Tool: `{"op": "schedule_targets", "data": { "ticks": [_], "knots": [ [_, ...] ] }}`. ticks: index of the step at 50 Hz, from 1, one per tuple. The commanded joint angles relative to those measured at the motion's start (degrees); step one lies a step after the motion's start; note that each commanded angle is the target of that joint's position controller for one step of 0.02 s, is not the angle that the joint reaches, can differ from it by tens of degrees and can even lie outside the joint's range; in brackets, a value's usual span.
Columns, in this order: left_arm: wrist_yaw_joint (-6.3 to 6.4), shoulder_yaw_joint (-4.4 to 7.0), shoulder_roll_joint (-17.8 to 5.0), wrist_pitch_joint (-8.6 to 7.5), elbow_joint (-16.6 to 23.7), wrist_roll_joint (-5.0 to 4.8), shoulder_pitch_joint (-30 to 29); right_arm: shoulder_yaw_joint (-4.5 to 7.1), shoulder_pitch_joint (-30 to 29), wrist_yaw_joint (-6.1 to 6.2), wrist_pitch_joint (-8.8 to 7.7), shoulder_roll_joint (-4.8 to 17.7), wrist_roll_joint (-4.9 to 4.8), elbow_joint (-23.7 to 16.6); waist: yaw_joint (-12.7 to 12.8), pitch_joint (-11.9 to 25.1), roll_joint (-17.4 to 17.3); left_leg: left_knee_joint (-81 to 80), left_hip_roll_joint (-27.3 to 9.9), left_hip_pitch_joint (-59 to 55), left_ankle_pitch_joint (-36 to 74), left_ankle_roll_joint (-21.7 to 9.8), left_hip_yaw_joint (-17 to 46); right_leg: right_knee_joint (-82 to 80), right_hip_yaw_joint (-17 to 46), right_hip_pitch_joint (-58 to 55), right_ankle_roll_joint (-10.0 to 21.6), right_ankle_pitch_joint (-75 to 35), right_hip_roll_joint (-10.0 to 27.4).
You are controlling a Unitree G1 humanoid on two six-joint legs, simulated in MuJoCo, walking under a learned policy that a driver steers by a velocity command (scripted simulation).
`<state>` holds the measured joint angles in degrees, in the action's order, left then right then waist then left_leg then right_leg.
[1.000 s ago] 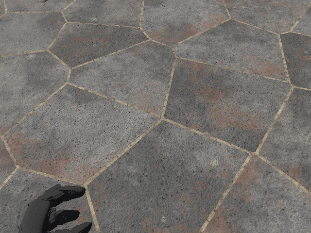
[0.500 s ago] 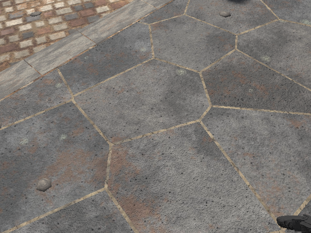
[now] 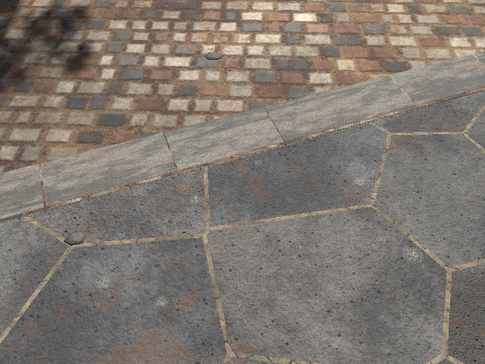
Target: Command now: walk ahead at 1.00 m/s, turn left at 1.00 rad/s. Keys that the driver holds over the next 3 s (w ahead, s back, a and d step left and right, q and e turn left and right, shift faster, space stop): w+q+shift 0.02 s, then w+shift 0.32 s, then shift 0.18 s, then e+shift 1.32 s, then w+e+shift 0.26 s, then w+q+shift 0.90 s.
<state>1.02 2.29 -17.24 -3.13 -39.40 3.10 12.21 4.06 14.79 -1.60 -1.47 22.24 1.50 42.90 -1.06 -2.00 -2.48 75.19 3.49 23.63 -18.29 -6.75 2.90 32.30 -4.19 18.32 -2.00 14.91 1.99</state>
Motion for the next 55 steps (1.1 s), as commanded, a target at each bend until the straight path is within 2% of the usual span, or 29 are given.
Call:
{"op": "schedule_targets", "data": {
  "ticks": [1, 3, 6, 9, 11, 13, 14, 15, 16, 17, 18, 19, 20, 22, 24, 28, 30, 33, 34, 35, 36, 37, 38, 40, 42, 44, 48, 51, 55],
  "knots": [
    [-0.71, 1.25, -3.53, -1.67, -2.26, -1.05, 8.38, -1.49, -6.16, -2.11, 1.14, -2.03, 0.64, -8.16, 2.52, -0.04, 7.01, 1.59, -8.22, 21.09, 1.87, 0.84, 2.38, -20.15, 17.42, -14.64, 6.5, 4.42, 15.95],
    [-1.52, 0.93, -2.84, -2.96, -4.02, -1.72, 9.2, -2.28, -9.41, -2.74, 1.39, -3.27, 1.01, -10.6, 1.46, -1.22, 6.57, -1.58, -8.16, 21.66, 6.06, 0.92, 2.61, -22.45, 10.8, -12.14, 6.35, -5.0, 14.63],
    [-1.82, 1.15, -4.91, -4.09, -4.87, -1.21, 6.88, -2.88, -13.34, -3.19, 1.2, -2.26, 0.57, -12.67, -0.94, -4.46, 6.55, -14.58, -6.93, 19.35, 13.85, 1.06, 1.48, -27.23, 0.47, -8.61, 6.57, -13.9, 12.15],
    [-1.76, 1.28, -6.68, -3.97, -7.62, -1.62, 11.9, -3.85, -19.81, -4.1, 0.37, -3.14, 0.93, -13.36, 1.54, -7.52, 3.51, -30.03, -3.95, 9.8, 18.2, -1.25, -7.05, -33.06, -6.19, -8.5, 6.76, -24.6, 10.86],
    [-1.32, 1.57, -9.71, -3.38, -8.86, -1.56, 14.53, -3.76, -19.88, -3.67, -0.05, -2.57, 1.1, -12.59, 0.84, -5.82, 5.89, -34.13, -0.33, 5.45, 14.78, -3.06, -10.24, -27.91, -8.27, -15.88, 7.04, -50.46, 11.82],
    [-0.43, 2.11, -13.58, -2.12, -9.41, -1.54, 15.04, -2.6, -11.5, -2.43, -0.38, 0.28, 1.65, -9.79, -4.64, 1.82, 9.87, -35.57, 3.65, -4.51, 7.07, -4.77, -10.9, -11.78, -8.83, -22.04, 7.03, -73.97, 13.75],
    [-0.02, 2.26, -14.74, -1.32, -8.98, -1.55, 13.39, -1.51, -0.21, -1.64, -0.52, 2.21, 1.44, -6.12, -9.93, 7.6, 11.18, -38.06, 4.43, -16.17, 5.05, -6.0, -9.04, 1.72, -8.4, -20.01, 7.11, -75.66, 14.09],
    [0.18, 2.09, -14.15, -0.87, -8.04, -1.8, 11.34, -0.01, 10.25, -0.6, -0.52, 4.9, 1.72, -2.62, -15.11, 12.1, 9.72, -43.34, 1.88, -31.07, 5.63, -7.26, -4.52, 19.64, -8.98, -10.91, 6.61, -64.85, 12.05],
    [-1.2, 0.39, -5.15, -0.9, -5.64, -1.4, 15.64, 1.36, 8.63, 0.75, -0.31, 9.8, 2.24, -1.92, -6.78, 16.69, -4.07, -42.66, -12.99, -46.86, -6.36, -8.48, 15.64, 41.39, -6.81, 9.27, 5.2, -1.21, 4.59],
    [-1.39, 0.37, -6.07, -1.43, -2.13, -2.88, 15.72, 2.18, 9.12, 1.07, -0.09, 12.47, 1.12, -3.68, -5.69, 26.64, -8.38, -52.01, -22.96, -53.2, -8.42, -13.61, 43.26, 56.11, 2.53, 21.2, 4.83, 13.16, -1.75],
    [-0.93, 0.83, -8.35, -1.97, -0.84, -3.22, 7.75, 2.07, 8.28, 1.58, -0.47, 9.73, 0.7, -2.47, -6.94, 18.25, -0.1, -54.96, -20.74, -48.14, 6.64, -12.51, 36.24, 55.74, 7.02, 26.86, 5.24, 6.56, 0.69],
    [-0.79, 0.09, -6.26, -2.33, -0.85, -3.59, 6.66, 1.46, 6.61, 2.02, -1.31, 7.24, 0.2, -0.73, -4.12, 8.4, 1.81, -55.03, -19.89, -37.83, 24.62, -12.42, 27.42, 51.66, 5.98, 26.33, 4.63, 4.28, 2.15],
    [-0.75, -0.22, -5.17, -1.97, -2.16, -2.95, 7.33, 0.67, 4.2, 1.99, -2.19, 4.14, 0.3, -0.08, -0.93, 3.2, 5.62, -54.77, -17.75, -28.52, 38.82, -10.81, 20.7, 46.48, 6.05, 22.38, 3.94, 4.56, 3.69],
    [-1.25, -0.43, -3.52, 0.1, -3.65, -1.39, 10.63, -0.97, 1.84, 1.99, -3.16, -0.29, -0.58, 0.79, 3.49, 1.72, 4.86, -57.16, -14.97, -18.13, 50.45, -8.43, 12.58, 38.68, 6.14, 13.87, 2.53, 5.84, 4.58],
    [-2.14, -0.55, -1.95, 1.06, -3.09, -0.84, 9.03, -1.38, 2.52, 1.69, -3.89, -0.75, -1.47, 2.61, 4.62, 0.83, 2.12, -59.38, -12.36, -14.9, 56.97, -7.68, 7.64, 30.78, 4.22, 11.95, 1.63, 5.24, 3.53],
    [-2.74, -1.77, 0.64, 0.38, -1.91, -2.25, 2.05, -1.46, 0.64, 1.23, -4.63, -0.55, -1.27, 4.04, 3.11, 0.57, -1.27, -62.04, -5.38, -11.44, 56.1, -3.25, -4.29, 7.66, -1.82, 4.11, 2.94, -15.51, -0.98],
    [-2.62, -1.72, 0.31, 0.13, -2.69, -2.6, 1.22, -1.64, 2.55, 1.4, -5.23, -0.9, -1.31, 5.19, 1.8, 1.69, -0.77, -60.74, -6.87, -14.34, 53.69, -1.11, -6.16, 3.11, -1.67, 0.74, 4.34, -24.73, -2.99],
    [-2.74, 0.16, -4.63, -0.06, -5.22, -0.96, 9.35, -0.66, 0.3, 3.2, -4.78, 2.0, -1.3, 4.38, 5.64, 5.82, -1.79, -44.75, -8.77, -18.06, 61.02, 2.81, -7.49, 2.0, -2.29, -7.1, 6.79, -21.37, -7.01],
    [-2.88, 1.01, -6.18, -0.27, -7.1, -0.39, 15.97, -0.38, -1.5, 3.77, -4.11, 2.8, -1.43, 3.64, 8.97, 7.45, -1.61, -33.33, -8.7, -16.73, 58.58, 4.11, -8.02, -0.95, -0.94, -12.39, 8.34, -21.55, -6.9],
    [-2.72, 2.08, -8.54, -0.6, -8.28, -0.36, 20.8, -0.06, -2.85, 4.01, -3.53, 3.34, -1.88, 2.82, 12.24, 8.07, 2.06, -13.71, -3.19, -13.62, 40.34, 5.66, -10.32, -7.18, 2.99, -15.97, 11.67, -33.23, -3.3],
    [-2.35, 2.79, -12.76, -0.39, -7.27, -1.23, 17.1, -1.16, 5.84, 3.73, -2.93, -3.16, -0.21, 1.83, 3.69, 9.4, 15.89, 6.27, 5.72, 2.92, -17.87, 7.55, -9.94, 2.11, 19.35, -26.38, 17.7, -80.1, 9.74],
    [-2.23, 3.8, -15.08, 0.28, -4.84, -2.77, 13.9, -1.66, 13.72, 3.81, -1.82, -2.7, -0.24, 1.61, 1.13, 22.39, 16.7, 16.85, 6.06, 9.91, -16.32, 8.38, 0.44, -2.99, 38.02, -34.38, 26.91, -80.46, 18.55],
    [-1.74, 3.91, -12.26, 1.56, -1.05, -3.88, 7.0, -1.87, 11.61, 3.83, -1.19, 0.1, 0.9, 1.51, 1.08, 20.74, 8.37, 15.41, 1.91, 10.6, -9.91, 7.95, 3.27, -8.35, 39.26, -28.0, 27.04, -59.4, 17.63],
    [-1.15, 2.4, -6.44, 3.51, -0.82, -3.61, 3.77, -1.49, 1.31, 3.61, -0.07, 1.44, 1.62, -0.87, 0.7, 7.65, -1.0, 6.41, -1.56, 11.35, -7.03, 8.44, 2.5, -13.31, 32.53, -12.33, 22.95, -35.83, 10.63],
    [-1.07, 2.52, -6.45, 3.79, -2.07, -3.19, 6.05, -2.01, -0.55, 3.62, 2.1, -0.27, 1.58, -2.48, 0.27, 5.2, 0.24, -2.41, -2.55, 7.24, -6.4, 9.29, 2.35, -14.79, 28.66, -4.93, 19.75, -34.39, 7.04],
    [-1.41, 3.33, -8.4, 3.74, -1.76, -2.53, 5.75, -2.61, -0.72, 3.86, 3.17, -2.21, 1.25, -3.01, -0.15, 6.94, 1.14, -7.84, -1.96, 4.71, -5.19, 9.85, 1.7, -13.74, 27.06, -2.45, 17.33, -34.17, 4.13],
    [-0.93, 4.56, -10.12, 5.0, 0.01, -2.55, 4.39, -2.49, -5.71, 3.84, 4.03, -1.8, 0.35, -5.05, 1.3, 8.21, 5.54, -17.36, -1.43, 6.27, -0.68, 10.45, 3.01, -14.5, 30.45, -2.82, 11.78, -16.07, 0.91],
    [-0.71, 5.27, -10.44, 6.16, 0.85, -2.68, 4.49, -2.29, -9.65, 3.79, 3.93, -1.12, -0.12, -5.94, 3.33, 6.59, 8.36, -23.31, -0.96, 7.71, 0.93, 10.43, 4.61, -16.46, 35.06, -4.81, 9.85, -0.07, -0.22],
    [-1.01, 5.91, -10.55, 6.59, 1.29, -2.06, 4.75, -2.34, -11.94, 3.96, 2.27, -0.84, -0.8, -6.17, 5.0, 5.25, 10.63, -31.68, 0.89, 5.2, -0.48, 8.91, 5.6, -15.15, 39.33, -7.48, 10.23, 1.23, -0.58]
  ]
}}
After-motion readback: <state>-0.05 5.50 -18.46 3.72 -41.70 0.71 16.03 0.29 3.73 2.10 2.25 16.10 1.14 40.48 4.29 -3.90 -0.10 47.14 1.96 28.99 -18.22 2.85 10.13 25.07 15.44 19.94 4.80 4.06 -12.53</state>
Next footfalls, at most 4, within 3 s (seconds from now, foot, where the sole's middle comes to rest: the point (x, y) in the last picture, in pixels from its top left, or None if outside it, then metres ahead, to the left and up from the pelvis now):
0.30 left None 0.45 0.10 -0.76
0.70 right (229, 251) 0.81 0.06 -0.76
1.22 left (174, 246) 0.83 0.24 -0.76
1.74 right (225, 288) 0.69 0.08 -0.76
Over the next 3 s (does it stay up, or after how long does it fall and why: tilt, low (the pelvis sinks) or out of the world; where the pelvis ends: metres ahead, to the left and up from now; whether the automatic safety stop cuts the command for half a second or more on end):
stays up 1.07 -0.40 -0.04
